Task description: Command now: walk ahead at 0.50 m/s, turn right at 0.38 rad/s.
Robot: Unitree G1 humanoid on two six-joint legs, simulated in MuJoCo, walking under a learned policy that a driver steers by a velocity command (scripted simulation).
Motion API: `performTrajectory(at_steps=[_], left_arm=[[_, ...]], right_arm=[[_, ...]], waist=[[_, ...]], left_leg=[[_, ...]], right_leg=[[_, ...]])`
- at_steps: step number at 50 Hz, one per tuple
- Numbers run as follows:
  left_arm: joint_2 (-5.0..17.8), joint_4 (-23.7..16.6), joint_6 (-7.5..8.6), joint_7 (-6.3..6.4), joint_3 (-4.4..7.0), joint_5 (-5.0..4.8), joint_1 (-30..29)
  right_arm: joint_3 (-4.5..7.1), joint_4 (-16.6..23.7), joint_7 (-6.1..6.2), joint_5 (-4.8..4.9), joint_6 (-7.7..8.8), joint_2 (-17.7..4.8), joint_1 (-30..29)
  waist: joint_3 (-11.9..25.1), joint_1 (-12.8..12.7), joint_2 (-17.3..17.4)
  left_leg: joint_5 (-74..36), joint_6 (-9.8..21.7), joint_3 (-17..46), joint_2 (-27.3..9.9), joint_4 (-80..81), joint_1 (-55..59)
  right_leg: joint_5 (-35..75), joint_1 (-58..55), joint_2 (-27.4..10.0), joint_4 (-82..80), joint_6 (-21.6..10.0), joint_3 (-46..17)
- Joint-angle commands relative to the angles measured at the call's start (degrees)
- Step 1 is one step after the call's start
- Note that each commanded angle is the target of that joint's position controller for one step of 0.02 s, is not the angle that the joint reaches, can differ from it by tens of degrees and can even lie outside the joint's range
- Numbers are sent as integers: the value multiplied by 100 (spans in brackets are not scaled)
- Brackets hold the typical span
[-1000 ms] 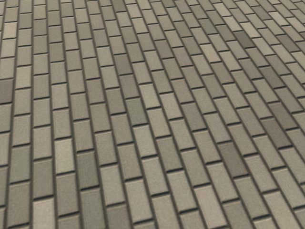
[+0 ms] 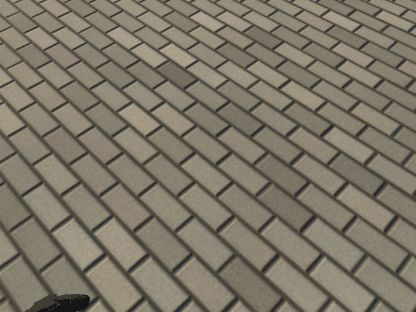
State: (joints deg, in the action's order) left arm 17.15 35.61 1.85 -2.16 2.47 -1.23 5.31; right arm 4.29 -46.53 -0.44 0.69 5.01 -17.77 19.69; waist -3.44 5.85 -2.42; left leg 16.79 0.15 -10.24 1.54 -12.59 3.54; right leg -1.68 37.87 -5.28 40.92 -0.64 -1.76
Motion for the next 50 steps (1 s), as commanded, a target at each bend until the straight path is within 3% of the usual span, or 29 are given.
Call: performTrajectory(at_steps=[1, 3, 4, 5, 6, 7, 8, 9, 10, 11, 14, 17, 22, 27, 30, 31, 32, 33, 34, 35, 36, 37, 38, 39, 40, 42, 44, 47, 50], left_arm=[[235, -598, 113, -86, 20, 5, -538], [441, -635, 113, -86, 121, 57, -354], [641, -508, 98, -58, 239, 72, 249], [920, -256, 73, 13, 396, 67, 1144], [1444, -92, 25, 129, 529, 160, 2036], [1610, -138, 52, 138, 489, 164, 2022], [1065, -175, 112, 107, 352, 165, 1897], [929, -82, 158, 94, 292, 145, 1596], [756, -13, 200, 84, 251, 128, 1270], [573, -9, 247, 65, 207, 148, 1010], [405, 107, 441, 63, 211, 193, 727], [463, 323, 517, 127, 256, 246, 748], [664, 534, 461, 233, 310, 205, 904], [872, 815, 256, 277, 399, 70, 1324], [1095, 802, 114, 340, 458, 26, 1193], [1157, 776, 62, 365, 471, 12, 1130], [1155, 745, 30, 384, 455, -21, 1025], [1003, 675, 72, 409, 379, 37, 1068], [114, 380, 218, 318, 118, 242, 1632], [471, 315, 454, 232, 120, 77, 1194], [776, 126, 577, 176, 199, -141, 611], [737, 86, 649, 195, 170, -103, 491], [738, 143, 664, 240, 194, 59, 480], [790, 175, 614, 247, 236, 141, 591], [776, 174, 545, 238, 246, 174, 671], [602, 175, 430, 239, 204, 222, 704], [445, 44, 374, 253, 139, 232, 323], [265, -101, 402, 211, 51, 197, -348], [363, -224, 464, 135, 71, 98, -795]], right_arm=[[219, 218, -3, 111, 7, -1023, -79], [234, 118, 10, 148, -78, -1177, -1], [209, 67, 22, 158, -132, -1207, -28], [125, 52, 49, 143, -147, -1081, -5], [-58, 236, 37, 10, -98, -624, 142], [-232, 236, -29, 6, -6, -154, 716], [-30, 242, -55, 203, 41, -868, 47], [4, 442, -60, 301, 61, -910, -372], [-22, 436, -15, 213, 61, -769, -488], [3, 386, 3, 122, 9, -727, -410], [-20, 178, 13, 139, -232, -410, 36], [-21, 299, 44, 118, -312, -315, -341], [-112, 542, -112, 59, -226, -126, -1123], [-156, 989, -300, 53, -213, -111, -1879], [-48, 1121, -359, 64, -258, -318, -1634], [51, 1054, -345, 75, -285, -486, -1172], [210, 882, -290, 90, -303, -746, -372], [404, 676, -176, 97, -366, -1159, 540], [494, 711, -112, 125, -345, -1759, 419], [368, 909, -150, 69, -235, -1392, 518], [283, 871, -165, 27, -156, -1065, 323], [239, 889, -164, 60, -114, -911, -8], [189, 947, -154, 62, -105, -737, -389], [129, 1048, -125, -10, -97, -586, -598], [123, 1095, -107, -40, -98, -582, -674], [146, 1047, -44, 1, -83, -675, -633], [188, 976, 41, 20, -101, -832, -499], [202, 882, 120, 59, -178, -883, -286], [213, 760, 144, 84, -235, -915, 19]], waist=[[-253, -181, 412], [37, -448, 587], [434, -880, 624], [939, -1350, 593], [1805, -1561, -171], [2788, -1135, -1049], [2363, -1453, -312], [1384, -1293, -345], [964, -1049, -120], [693, -844, -225], [534, -516, -214], [140, -531, -108], [-140, -807, 23], [-360, -1041, 110], [74, -726, -160], [396, -439, -237], [830, 38, -172], [1326, 462, 245], [1681, -272, 1787], [2515, 75, 1129], [1712, 169, 813], [1111, -81, 400], [763, -328, 204], [675, -517, 305], [638, -618, 398], [540, -679, 378], [369, -586, 411], [312, -303, 639], [306, -111, 735]], left_leg=[[-2646, 922, 565, -1727, 345, -201], [-4378, 837, 489, -1780, -323, 75], [-5169, 731, 364, -1683, -1139, -25], [-5048, 558, 220, -1452, -2259, -673], [-2754, 280, 182, -990, -4286, -2447], [1767, 80, 1116, -61, -5910, -3749], [1675, 114, 1804, -230, -6333, -4189], [1181, 148, 1637, -478, -6166, -4477], [695, 126, 1543, -724, -5797, -4351], [329, 70, 1542, -867, -5552, -4110], [-270, -79, 1579, -978, -5431, -3542], [-917, -185, 1735, -957, -4877, -4027], [-2142, -124, 1360, -831, -3202, -4081], [-1655, 173, 962, -715, -2430, -4481], [-848, 490, 498, -255, -2374, -3754], [-603, 634, 360, -19, -2406, -3134], [-785, 837, 340, 217, -2104, -1967], [-954, 1118, 1126, -83, -1873, -254], [-170, 2180, 4344, -1586, -1464, 1576], [507, 2519, 5961, -2057, -594, 2046], [239, 2185, 5145, -1929, -383, 1566], [-292, 1962, 4395, -1663, -391, 732], [-1000, 1804, 3848, -1433, -376, -26], [-1593, 1754, 3496, -1265, -270, -518], [-1936, 1763, 3360, -1182, -166, -814], [-2521, 1780, 2974, -1065, -71, -1261], [-2592, 1660, 2639, -853, -27, -1597], [-1989, 1316, 2371, -511, -155, -1856], [-1441, 1198, 2730, -643, -325, -1703]], right_leg=[[-139, -295, 164, -543, -229, 172], [-689, -938, 486, -765, -445, 414], [-661, -1872, 673, -999, -596, 542], [-326, -3326, 723, -1147, -748, 504], [-278, -5443, -595, -985, -1208, -1145], [-1058, -6311, -1878, -1684, -1936, -3736], [-1219, -5804, -1757, -2043, -1680, -3491], [-804, -4980, -1545, -2190, -1450, -2438], [-448, -4294, -1257, -2328, -1277, -1840], [-148, -3763, -1057, -2531, -1186, -1364], [139, -3023, -910, -3131, -1199, -618], [473, -2973, -835, -3377, -1113, 22], [600, -3304, -753, -3517, -927, 817], [1250, -4321, -1089, -3127, -852, 1107], [3696, -4642, -1108, -2159, -664, 1326], [4445, -4598, -1053, -1429, -589, 1389], [4436, -4175, -879, -317, -430, 1507], [2958, -2929, -623, 1303, -174, 1498], [-2752, -272, 617, 3379, 249, 1091], [-3351, 408, 829, 4073, 174, -352], [-2805, 870, 510, 3928, 40, -484], [-2286, 758, 251, 3398, -40, -424], [-2003, 441, 68, 2876, -3, -383], [-1783, 30, -48, 2614, 43, -420], [-1676, -201, -65, 2429, 121, -399], [-1513, -338, -54, 1949, 324, -240], [-929, -334, 51, 1179, 492, -113], [285, -767, 338, -238, 552, -48], [675, -1050, 538, -922, 513, -119]])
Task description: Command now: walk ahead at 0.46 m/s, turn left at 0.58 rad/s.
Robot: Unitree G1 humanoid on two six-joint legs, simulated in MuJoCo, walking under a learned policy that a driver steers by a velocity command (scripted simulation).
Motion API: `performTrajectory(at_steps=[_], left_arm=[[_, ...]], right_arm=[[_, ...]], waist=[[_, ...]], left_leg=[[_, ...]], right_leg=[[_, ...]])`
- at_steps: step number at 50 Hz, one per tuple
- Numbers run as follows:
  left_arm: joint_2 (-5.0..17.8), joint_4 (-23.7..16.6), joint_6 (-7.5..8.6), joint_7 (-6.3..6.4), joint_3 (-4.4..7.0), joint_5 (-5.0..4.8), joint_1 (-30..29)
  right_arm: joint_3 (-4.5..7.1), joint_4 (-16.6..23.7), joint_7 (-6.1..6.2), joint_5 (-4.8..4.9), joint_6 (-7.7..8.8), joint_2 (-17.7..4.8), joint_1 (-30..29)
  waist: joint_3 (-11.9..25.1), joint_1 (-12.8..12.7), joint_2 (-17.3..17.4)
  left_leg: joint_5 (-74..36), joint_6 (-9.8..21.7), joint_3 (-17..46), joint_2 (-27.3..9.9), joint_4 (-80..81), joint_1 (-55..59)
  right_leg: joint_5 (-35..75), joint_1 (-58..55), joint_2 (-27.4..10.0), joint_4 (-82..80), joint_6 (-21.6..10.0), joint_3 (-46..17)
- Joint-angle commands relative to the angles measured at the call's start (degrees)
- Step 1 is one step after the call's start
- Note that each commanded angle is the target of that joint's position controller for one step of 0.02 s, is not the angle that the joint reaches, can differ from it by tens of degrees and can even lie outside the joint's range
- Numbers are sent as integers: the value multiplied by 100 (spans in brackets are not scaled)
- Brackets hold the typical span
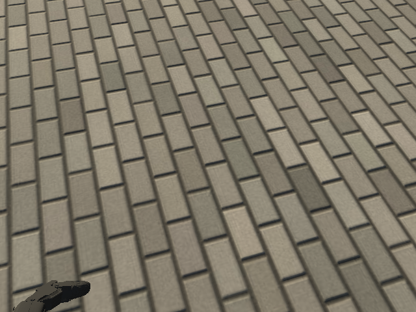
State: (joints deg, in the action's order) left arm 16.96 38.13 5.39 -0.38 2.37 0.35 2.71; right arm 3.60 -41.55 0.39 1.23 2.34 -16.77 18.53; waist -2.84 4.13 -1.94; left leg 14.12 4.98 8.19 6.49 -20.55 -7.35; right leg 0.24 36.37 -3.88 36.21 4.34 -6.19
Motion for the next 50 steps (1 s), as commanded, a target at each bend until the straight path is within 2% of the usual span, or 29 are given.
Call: performTrajectory(at_steps=[1, 4, 5, 6, 7, 8, 9, 10, 11, 13, 15, 17, 19, 21, 22, 23, 24, 26, 29, 31, 33, 34, 35, 36, 37, 38, 40, 45, 50], left_arm=[[469, -502, 132, -60, 116, -48, -579], [654, -387, 216, -108, 217, 30, -200], [680, -279, 251, -92, 253, 82, 183], [831, -231, 290, -70, 290, 180, 623], [1179, -222, 281, -48, 341, 305, 1118], [1132, -14, 149, -91, 367, 160, 1464], [830, -119, 63, -112, 295, -4, 1300], [584, -190, -7, -93, 206, -2, 975], [373, -174, -46, -103, 97, 51, 643], [257, -68, -81, -119, 22, 110, 240], [362, 38, -103, -113, 61, 133, 94], [478, 172, -135, -90, 97, 73, 215], [555, 269, -209, -90, 102, -24, 267], [601, 269, -297, -93, 90, -101, 145], [542, 301, -313, -99, 61, -103, 255], [509, 303, -315, -114, 44, -51, 330], [474, 257, -322, -115, 59, -62, 533], [501, 240, -361, -64, 84, -77, 432], [501, 212, -444, -45, 155, -81, 711], [468, 144, -491, -87, 193, -78, 761], [462, 101, -542, -137, 234, -77, 853], [593, 77, -560, -143, 285, -73, 889], [977, 32, -571, -110, 403, -56, 876], [1241, -12, -564, -106, 469, -8, 1104], [1177, 18, -480, -119, 416, 95, 1453], [1118, -52, -393, -111, 384, 72, 1275], [1013, -183, -392, -5, 366, -111, 803], [987, -242, -688, 227, 395, -123, 722], [1056, -379, -803, 221, 467, -146, 527]], right_arm=[[278, 229, 76, 40, -1, -988, 177], [262, 198, 147, -18, -95, -873, 139], [234, 248, 156, -22, -107, -788, -19], [156, 341, 145, -65, -91, -573, -59], [48, 414, 137, -156, -59, -267, 441], [5, 294, 100, -50, -42, -361, 1266], [123, 152, 95, 16, -93, -872, 1165], [167, 264, 118, 37, -179, -1001, 446], [156, 327, 150, -20, -266, -930, 64], [101, 376, 169, -87, -400, -607, -4], [2, 307, 179, -120, -407, -291, 131], [-51, 290, 173, -164, -370, -209, 13], [-26, 244, 166, -168, -391, -289, -56], [5, 246, 154, -215, -421, -356, -210], [31, 360, 175, -279, -424, -496, -415], [81, 487, 219, -308, -419, -746, -481], [196, 433, 243, -264, -443, -1100, -612], [158, 439, 233, -255, -404, -723, -655], [228, 448, 292, -185, -312, -803, -612], [249, 498, 357, -131, -284, -780, -719], [264, 560, 403, -90, -292, -780, -949], [281, 577, 412, -94, -303, -772, -938], [275, 665, 406, -159, -315, -653, -888], [230, 815, 404, -214, -318, -543, -1275], [187, 896, 389, -202, -302, -423, -1402], [196, 814, 359, -143, -301, -466, -1182], [242, 689, 357, -151, -282, -601, -1083], [145, 632, 252, -79, -184, -326, -1144], [176, 576, 96, -41, -115, -446, -1039]], waist=[[206, 41, 717], [407, -150, 936], [592, -391, 931], [1090, -605, 771], [1915, -533, -338], [2697, -410, -1677], [2367, -509, -817], [1627, -613, -368], [1106, -545, -72], [673, -230, -317], [718, -146, -607], [1032, -239, -627], [1143, -243, -535], [869, -160, -459], [690, -205, -363], [608, -248, -85], [423, -501, 707], [244, -363, 952], [379, -398, 1233], [521, -419, 1219], [526, -505, 1048], [469, -481, 632], [421, -325, -423], [389, -613, -1227], [757, -817, -1239], [955, -678, -751], [913, -497, -146], [1014, -502, -439], [889, -525, -801]], left_leg=[[-1320, 657, 1033, -1164, 239, -426], [-2259, 395, 1292, -1305, -596, 203], [-2728, 235, 1199, -1140, -1046, 225], [-2600, 11, 1012, -842, -1877, -10], [-291, -343, 647, -295, -3537, -1263], [2686, -641, 320, 142, -5105, -2422], [2388, -731, 557, -197, -5618, -2709], [2024, -806, 324, -374, -5729, -2895], [1795, -845, 193, -537, -5375, -2812], [1495, -870, 2, -856, -4231, -2027], [1319, -950, -374, -806, -3168, -1321], [768, -948, -446, -827, -2324, -851], [121, -897, -511, -760, -1575, -428], [-573, -730, -632, -638, -692, 80], [-744, -587, -417, -812, -488, 262], [-855, -381, -68, -1256, -430, 413], [-156, -116, 14, -1436, -454, 22], [458, -47, 44, -1443, -211, -335], [-897, 180, 344, -2005, -274, -121], [-1734, 360, 429, -2322, -503, -129], [-1826, 244, 171, -2277, -794, -428], [-1395, -13, -236, -1942, -1170, -681], [-706, -468, -1003, -1190, -2075, -1103], [1043, -840, -1102, -369, -3085, -2207], [2506, -838, -393, -307, -4240, -2881], [2413, -807, -80, -426, -4846, -2996], [1715, -842, -21, -624, -4753, -3053], [1014, -1043, -272, -426, -3029, -2179], [682, -967, -284, -271, -1711, -1316]], right_leg=[[394, -892, 444, -663, -44, 251], [156, -1177, 483, -941, -352, 251], [511, -1700, 493, -1229, -508, 383], [1487, -2696, 78, -1199, -761, 176], [3618, -4550, -1198, -664, -1437, -1109], [3385, -5582, -2250, -835, -2396, -2930], [1853, -5036, -2086, -1150, -2271, -2985], [1184, -4371, -1748, -1281, -2001, -2222], [1082, -3574, -1427, -1463, -1847, -1649], [1057, -2413, -940, -1768, -1622, -898], [1877, -2030, -672, -1820, -1654, -330], [2285, -2200, -708, -1728, -1740, -273], [1411, -2246, -702, -1696, -1708, -385], [-383, -1815, -494, -1737, -1464, -496], [-1204, -1509, -368, -1757, -1214, -605], [-1840, -1227, -213, -1561, -986, -600], [-2373, -1080, 218, -1386, -794, -155], [-1994, -1141, 496, -751, -635, 195], [-1312, -941, 518, 118, -610, 402], [-1676, -980, 423, 518, -627, 489], [-1490, -1306, 346, 345, -744, 510], [-534, -1559, 258, -102, -888, 246], [351, -1764, -174, -831, -1259, -826], [934, -2502, -788, -1487, -1959, -2326], [1201, -3240, -1273, -1694, -2372, -2993], [1424, -3427, -1317, -1514, -2339, -2824], [1581, -3327, -1043, -1313, -1985, -2186], [1083, -3075, -451, -1375, -1666, -1718], [199, -2603, -376, -1515, -1607, -2219]])
Over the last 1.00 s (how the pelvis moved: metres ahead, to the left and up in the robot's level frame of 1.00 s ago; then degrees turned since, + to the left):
0.56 0.06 0.01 25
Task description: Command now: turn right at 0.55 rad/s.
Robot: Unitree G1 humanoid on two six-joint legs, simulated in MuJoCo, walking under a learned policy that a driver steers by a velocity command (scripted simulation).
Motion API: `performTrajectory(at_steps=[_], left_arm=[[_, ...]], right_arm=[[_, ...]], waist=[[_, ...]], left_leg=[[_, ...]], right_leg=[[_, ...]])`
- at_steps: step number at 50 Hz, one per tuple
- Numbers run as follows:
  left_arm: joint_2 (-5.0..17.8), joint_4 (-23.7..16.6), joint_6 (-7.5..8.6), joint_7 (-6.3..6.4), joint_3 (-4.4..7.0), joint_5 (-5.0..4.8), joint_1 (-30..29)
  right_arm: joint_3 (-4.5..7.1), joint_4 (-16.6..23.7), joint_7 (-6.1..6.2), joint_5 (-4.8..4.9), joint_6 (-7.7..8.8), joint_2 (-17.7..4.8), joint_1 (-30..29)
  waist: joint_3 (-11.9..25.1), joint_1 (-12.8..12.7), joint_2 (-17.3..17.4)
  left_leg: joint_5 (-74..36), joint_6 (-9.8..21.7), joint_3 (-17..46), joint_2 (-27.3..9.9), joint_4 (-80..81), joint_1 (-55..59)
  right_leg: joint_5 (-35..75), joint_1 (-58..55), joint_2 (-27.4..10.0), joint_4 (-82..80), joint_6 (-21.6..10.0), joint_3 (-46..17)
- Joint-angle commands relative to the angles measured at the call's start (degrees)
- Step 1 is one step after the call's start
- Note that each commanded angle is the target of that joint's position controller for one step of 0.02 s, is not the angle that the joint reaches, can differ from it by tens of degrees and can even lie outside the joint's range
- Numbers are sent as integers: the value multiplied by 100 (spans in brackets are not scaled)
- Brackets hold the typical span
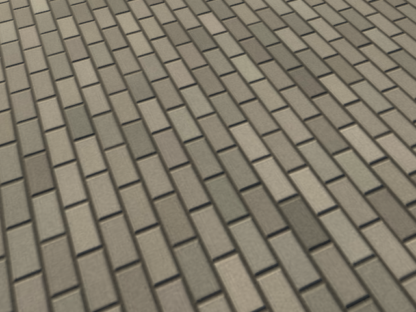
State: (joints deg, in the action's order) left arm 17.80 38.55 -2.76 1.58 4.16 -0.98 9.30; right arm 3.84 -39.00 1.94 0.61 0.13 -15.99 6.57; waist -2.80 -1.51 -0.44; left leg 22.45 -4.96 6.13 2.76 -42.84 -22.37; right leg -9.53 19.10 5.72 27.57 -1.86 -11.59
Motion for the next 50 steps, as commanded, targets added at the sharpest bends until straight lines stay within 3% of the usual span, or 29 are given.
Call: performTrajectory(at_steps=[1, 3, 4, 5, 6, 7, 8, 9, 10, 14, 17, 20, 21, 23, 24, 25, 26, 27, 28, 30, 32, 36, 41, 44, 46, 47, 48, 49, 50], left_arm=[[962, -439, -8, 16, 294, -34, -174], [892, -484, -42, 30, 279, -115, -319], [727, -481, -36, 40, 236, -99, -164], [420, -490, -17, 24, 159, -27, 130], [832, -566, 58, 23, 312, -9, 73], [1157, -454, 73, 16, 423, 25, 202], [1144, -299, 41, 22, 447, 12, 290], [948, -167, -16, 52, 413, 31, 396], [802, -154, -50, 50, 367, 36, 421], [454, -400, 67, -29, 167, 2, -108], [296, -424, 202, -113, 42, 32, -246], [370, -299, 343, -184, 33, 7, -66], [368, -187, 388, -206, 39, -14, 166], [370, 141, 439, -203, 64, -37, 851], [468, 257, 462, -155, 90, -41, 1401], [993, 289, 457, -82, 186, 27, 1924], [1341, 308, 546, -139, 306, 140, 1942], [902, 266, 661, -155, 183, 119, 1616], [633, 263, 746, -162, 100, 110, 1354], [437, 253, 791, -162, 36, 105, 1070], [338, 275, 825, -147, 17, 180, 1084], [399, 350, 858, -123, 14, 176, 1006], [625, 682, 793, -71, 48, 75, 1473], [853, 717, 668, -30, 100, 58, 1426], [1026, 671, 554, 43, 146, 82, 1374], [1042, 618, 529, 69, 142, 61, 1285], [900, 472, 592, 84, 67, 140, 1370], [51, 211, 765, -45, -204, 190, 1870], [698, 129, 1015, -156, -67, 36, 1315]], right_arm=[[170, 301, -88, 24, 126, -548, 221], [221, 190, -116, 0, 169, -561, 497], [295, 181, -92, -59, 165, -800, 596], [360, 306, -50, -185, 113, -1245, 451], [374, 353, -97, -421, 129, -1292, 355], [282, 478, -83, -370, 162, -983, 11], [208, 502, -60, -267, 167, -712, -219], [162, 517, -38, -168, 160, -612, -298], [125, 488, -23, -100, 150, -566, -274], [133, 236, 37, -88, 104, -693, 553], [191, 145, 3, -35, 127, -935, 675], [232, 31, -77, 63, 142, -1113, 819], [224, 9, -102, 116, 136, -1117, 784], [132, -39, -139, 131, 150, -874, 761], [-10, 4, -188, 51, 206, -463, 638], [-172, 239, -262, -76, 308, 90, 441], [-21, 465, -219, 112, 397, -457, 133], [86, 406, -215, 210, 414, -778, 123], [115, 287, -238, 234, 409, -794, 279], [131, 124, -260, 142, 398, -716, 415], [91, 38, -306, 123, 392, -501, 502], [8, 223, -347, 81, 348, -323, 139], [-143, 653, -575, 88, 397, -106, -764], [-66, 806, -675, 96, 395, -323, -724], [113, 677, -647, 103, 325, -688, 132], [273, 492, -569, 120, 296, -985, 1014], [406, 330, -428, 112, 201, -1357, 1842], [439, 484, -382, 131, 227, -1734, 1555], [316, 512, -368, 55, 263, -1265, 1678]], waist=[[841, 68, -969], [766, 278, -896], [826, 232, -563], [793, -26, 883], [541, 26, 1506], [419, -93, 1033], [331, -140, 772], [307, -135, 672], [249, -69, 717], [366, 417, 1089], [290, 489, 1149], [114, 430, 1100], [86, 279, 995], [176, -81, 716], [442, -334, 358], [777, -459, -1052], [240, -565, -1158], [-242, -439, -776], [-442, -287, -883], [-445, -149, -738], [-279, -98, -595], [-358, -132, -483], [-667, -406, -278], [-271, -135, -481], [452, 403, -717], [940, 906, -572], [1529, 1209, 68], [2250, 504, 1586], [2643, 927, 834]], left_leg=[[-290, 76, -92, 107, 855, 339], [-1133, 255, -208, 50, 2040, 1023], [-1380, 486, 211, -549, 2326, 1591], [-1836, 1118, 1577, -1833, 2642, 1959], [-2167, 1920, 2483, -2574, 2822, 1231], [-1981, 1983, 2107, -2474, 2799, 1024], [-1695, 1732, 1529, -2031, 2723, 922], [-1501, 1558, 1133, -1694, 2656, 1015], [-1796, 1589, 954, -1626, 2606, 1068], [221, 1640, 915, -1490, 3057, 1819], [345, 1629, 860, -1594, 3208, 1643], [274, 1694, 738, -1625, 3207, 1077], [330, 1684, 692, -1600, 3131, 871], [347, 1462, 451, -1378, 2629, 162], [316, 1135, 155, -1048, 1742, -646], [804, 652, -678, -391, -186, -1921], [1081, 627, -421, -384, -1181, -2643], [564, 687, -64, -640, -1698, -2961], [40, 754, 79, -654, -1828, -3105], [-788, 722, 224, -719, -1822, -3042], [-1432, 608, 140, -633, -1876, -2790], [-2441, 399, -220, -592, -749, -2175], [-2691, 676, -773, -545, 617, -1859], [-1967, 1014, -1137, -206, 832, -1413], [-1440, 1283, -1341, 183, 756, -268], [-1689, 1509, -1229, 313, 1055, 1171], [-1489, 1808, 40, -442, 1109, 3068], [-426, 3053, 3596, -2074, 1821, 4845], [102, 2969, 4209, -2170, 2490, 4772]], right_leg=[[1024, -827, -1303, -629, -939, -1782], [507, -489, -1045, -430, -667, -1762], [-377, -12, -759, -31, -382, -1511], [-1974, 877, 48, 1296, -10, -510], [-2762, 1364, 223, 2653, 260, 31], [-2383, 1336, -122, 3497, 399, 13], [-1993, 1294, -155, 3797, 480, 76], [-1687, 1341, -139, 4092, 577, 133], [-1540, 1434, -127, 4327, 664, 154], [-1191, 1679, -367, 3102, 745, 701], [-1490, 976, -572, 1863, 588, 1084], [-1478, -17, -483, 719, 312, 1353], [-993, -445, -453, 136, 174, 1423], [-375, -1747, -400, -722, -71, 1444], [-596, -2825, -969, -848, -208, 675], [-1164, -3670, -2309, -1129, -657, -1153], [-2166, -2768, -3040, -1683, -1400, -2271], [-2870, -2567, -2788, -1871, -1366, -2005], [-2633, -2506, -2481, -1939, -1110, -1488], [-1193, -2422, -2151, -2015, -785, -502], [111, -2217, -1916, -2010, -674, 314], [968, -1596, -1681, -2199, -636, 1308], [1630, -1981, -1954, -2189, -582, 1774], [4293, -2667, -2093, -1319, -455, 2012], [6105, -2812, -2081, 103, -346, 2120], [5935, -2157, -1939, 1325, -209, 2213], [3702, -640, -1655, 3035, -44, 2136], [-1994, 1790, -264, 5428, 336, 1570], [-2058, 2262, -416, 5819, 208, 300]])
Over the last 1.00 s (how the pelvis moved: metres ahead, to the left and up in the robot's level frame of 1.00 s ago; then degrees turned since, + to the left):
0.20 -0.03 -0.01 -12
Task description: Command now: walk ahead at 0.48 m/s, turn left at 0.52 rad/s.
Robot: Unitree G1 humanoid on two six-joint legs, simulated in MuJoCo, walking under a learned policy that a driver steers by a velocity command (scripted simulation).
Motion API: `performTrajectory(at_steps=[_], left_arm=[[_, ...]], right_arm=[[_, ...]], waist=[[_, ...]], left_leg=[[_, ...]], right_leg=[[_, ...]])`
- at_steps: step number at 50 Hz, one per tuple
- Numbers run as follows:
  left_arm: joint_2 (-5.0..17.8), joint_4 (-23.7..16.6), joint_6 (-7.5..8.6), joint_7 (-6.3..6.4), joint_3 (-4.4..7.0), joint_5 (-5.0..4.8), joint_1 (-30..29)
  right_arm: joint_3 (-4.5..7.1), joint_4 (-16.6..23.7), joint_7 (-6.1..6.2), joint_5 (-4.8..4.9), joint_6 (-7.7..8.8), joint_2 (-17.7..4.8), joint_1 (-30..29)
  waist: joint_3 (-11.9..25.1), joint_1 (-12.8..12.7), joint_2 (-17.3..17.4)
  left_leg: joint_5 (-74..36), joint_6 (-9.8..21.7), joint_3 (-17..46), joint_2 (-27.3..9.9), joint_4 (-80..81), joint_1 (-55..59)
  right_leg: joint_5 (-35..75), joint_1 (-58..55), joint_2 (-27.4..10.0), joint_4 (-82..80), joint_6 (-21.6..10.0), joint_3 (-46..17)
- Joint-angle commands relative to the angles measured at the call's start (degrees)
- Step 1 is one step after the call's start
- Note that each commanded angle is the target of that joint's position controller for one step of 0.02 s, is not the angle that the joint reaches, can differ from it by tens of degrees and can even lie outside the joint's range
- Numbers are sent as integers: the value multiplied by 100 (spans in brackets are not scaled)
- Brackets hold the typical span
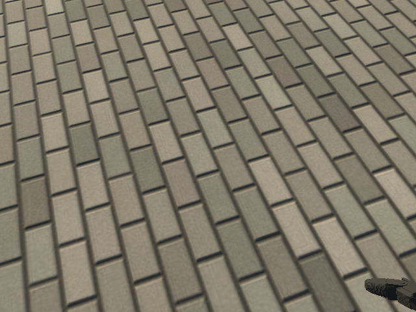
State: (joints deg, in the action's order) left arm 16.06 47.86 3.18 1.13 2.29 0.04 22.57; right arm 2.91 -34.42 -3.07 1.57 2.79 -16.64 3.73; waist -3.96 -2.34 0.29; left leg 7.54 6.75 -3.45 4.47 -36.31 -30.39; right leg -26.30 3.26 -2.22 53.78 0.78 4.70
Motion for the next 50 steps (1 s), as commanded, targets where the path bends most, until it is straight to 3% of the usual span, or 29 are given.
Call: performTrajectory(at_steps=[1, 2, 3, 5, 8, 12, 15, 18, 21, 22, 23, 24, 25, 26, 27, 28, 29, 30, 32, 34, 39, 41, 44, 46, 47, 48, 49, 50], left_arm=[[980, -1059, 509, -156, 147, -281, -621], [843, -1142, 551, -131, 101, -219, -781], [837, -1092, 525, -84, 135, -73, -777], [834, -1041, 375, -84, 162, 35, -524], [628, -998, 218, -68, 96, 103, -495], [398, -1130, 249, -98, -14, 35, -1347], [431, -1266, 299, -180, -21, -95, -1864], [506, -1453, 317, -297, -1, -122, -2209], [562, -1553, 301, -410, 28, -116, -2093], [661, -1501, 283, -413, 81, -107, -1777], [822, -1349, 268, -392, 187, -85, -1136], [1110, -1186, 247, -346, 328, -80, -313], [1757, -1176, 229, -310, 498, -22, 301], [1409, -1104, 200, -313, 432, -136, 515], [1063, -1148, 168, -290, 312, -129, 351], [989, -1241, 137, -268, 296, -76, 28], [939, -1287, 110, -264, 278, -47, -266], [819, -1354, 115, -249, 230, -12, -467], [834, -1413, 101, -220, 231, -15, -666], [915, -1355, 110, -163, 259, -51, -652], [1087, -1109, 21, -29, 335, -125, -297], [1109, -1004, -19, -15, 355, -161, -101], [1039, -934, -78, 14, 358, -181, -46], [1019, -943, -123, 17, 373, -152, -161], [882, -977, -132, 2, 329, -135, -226], [576, -1073, -115, -30, 213, -74, -271], [186, -1200, -68, -33, 84, -166, 425], [531, -1199, -39, -21, 109, -222, 565]], right_arm=[[339, -1, 147, -99, 40, -981, 1798], [315, -3, 133, -82, 88, -926, 1440], [279, 54, 140, -96, 124, -779, 1098], [255, 163, 175, -161, 134, -725, 757], [219, -34, 227, -120, 195, -699, 806], [174, -301, 260, -134, 216, -739, 1064], [187, -524, 229, -116, 238, -917, 1401], [199, -734, 229, -118, 182, -966, 1597], [236, -843, 282, -106, 75, -1043, 1591], [246, -820, 303, -117, 45, -1089, 1475], [239, -783, 328, -124, 0, -1093, 1335], [180, -699, 379, -167, -15, -978, 1312], [28, -450, 368, -241, 101, -577, 1848], [-50, -519, 304, -277, 237, -449, 1820], [38, -394, 203, -89, 367, -870, 1437], [17, -255, 167, 5, 443, -863, 972], [9, -178, 173, -90, 483, -812, 731], [54, -179, 204, -203, 462, -838, 726], [49, -207, 227, -268, 385, -738, 933], [15, -221, 268, -278, 306, -620, 921], [-88, -8, 256, -235, 332, -369, -172], [-63, 61, 222, -170, 371, -427, -450], [38, 86, 188, -129, 431, -634, -502], [124, 7, 199, -113, 476, -760, -163], [203, -103, 234, -140, 498, -872, 306], [288, -169, 281, -236, 517, -1103, 1057], [424, -308, 310, -313, 439, -1574, 1731], [379, -380, 260, -151, 384, -1268, 1818]], waist=[[1822, 967, 472], [1063, 626, -181], [832, 396, -274], [568, 79, 18], [415, 34, 120], [245, 468, 278], [162, 769, 292], [7, 868, 252], [112, 685, 318], [345, 488, 387], [779, 109, 338], [1344, -283, 171], [2179, -207, -921], [2572, -261, -1524], [2028, -380, -1038], [1386, -337, -528], [832, -161, -58], [661, 24, -20], [577, 249, -292], [505, 302, -350], [369, -79, -480], [377, -177, -511], [390, -95, -616], [441, 122, -759], [691, 377, -723], [1408, 733, -384], [2286, 622, 1092], [2235, 602, 1637]], left_leg=[[1341, 1439, 4205, -2113, 1946, 4830], [650, 1259, 3517, -1833, 2050, 3762], [73, 1133, 3046, -1598, 2095, 3109], [-501, 1170, 2685, -1350, 2389, 2173], [-1134, 1146, 1945, -1240, 2578, 1492], [-899, 708, 1127, -902, 2569, 1359], [-407, 641, 1204, -1214, 2615, 1854], [-745, 596, 1259, -1595, 2407, 2855], [-1986, 414, 1117, -1811, 1937, 3568], [-3038, 313, 969, -1744, 1555, 3616], [-4083, 182, 705, -1549, 736, 3497], [-4028, -34, 426, -1308, -458, 2840], [-1872, -499, 91, -565, -2694, 607], [2184, -682, 690, 112, -3785, -706], [2053, -585, 1136, -279, -4132, -1346], [1663, -528, 1024, -524, -3944, -1460], [1365, -533, 923, -705, -3395, -1400], [1120, -576, 924, -873, -2950, -1076], [976, -770, 844, -901, -2542, -702], [758, -976, 716, -861, -2043, -598], [-1075, -1129, 621, -493, 36, 80], [-1294, -1087, 698, -383, 407, 282], [-924, -915, 933, -382, 841, 415], [-492, -712, 874, -393, 1003, 878], [-507, -542, 811, -458, 1232, 1623], [-297, -203, 1389, -1168, 1068, 2977], [709, 688, 3603, -2480, 1248, 5085], [1969, 884, 4952, -2916, 1730, 5152]], right_leg=[[46, 4090, 106, 2919, -166, -1262], [409, 3985, -132, 2272, -193, -1164], [612, 3685, -329, 1738, -159, -1128], [816, 3180, -444, 1422, -9, -1087], [1332, 3064, -526, 675, 309, -805], [3181, 2819, -462, -1061, 285, -599], [3700, 2830, -330, -1763, 120, -570], [3131, 3445, -258, -2109, -135, -636], [2180, 3450, -57, -2254, -421, -597], [1951, 2959, 122, -2283, -534, -442], [2058, 2015, 372, -2423, -685, -211], [2443, 632, 238, -2417, -920, -520], [2091, -1664, -1148, -2448, -1843, -2986], [1468, -2550, -1688, -3350, -2280, -4962], [810, -2310, -1594, -3527, -1999, -4557], [966, -1577, -1390, -3597, -1829, -3867], [1528, -765, -1179, -3732, -1732, -3370], [2101, -247, -992, -3858, -1663, -3025], [2769, 297, -781, -4042, -1730, -2757], [3189, 703, -645, -4116, -1755, -2397], [2761, 1223, -202, -4009, -1333, -1961], [2480, 1099, -288, -3888, -1259, -2215], [2209, 545, -493, -3471, -1139, -2750], [2418, 411, -536, -3102, -1033, -2965], [2660, 514, -306, -2627, -888, -2845], [2308, 1019, -6, -1352, -704, -2498], [353, 2924, 832, 569, -273, -1635], [-766, 3893, 551, 1578, -176, -1535]])
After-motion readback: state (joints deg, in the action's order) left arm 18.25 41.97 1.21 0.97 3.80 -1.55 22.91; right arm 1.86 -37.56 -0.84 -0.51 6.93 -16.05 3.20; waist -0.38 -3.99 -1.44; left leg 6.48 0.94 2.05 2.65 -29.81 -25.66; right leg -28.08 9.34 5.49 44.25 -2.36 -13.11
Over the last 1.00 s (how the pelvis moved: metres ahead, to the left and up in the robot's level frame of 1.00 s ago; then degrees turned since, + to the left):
0.23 0.00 -0.03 4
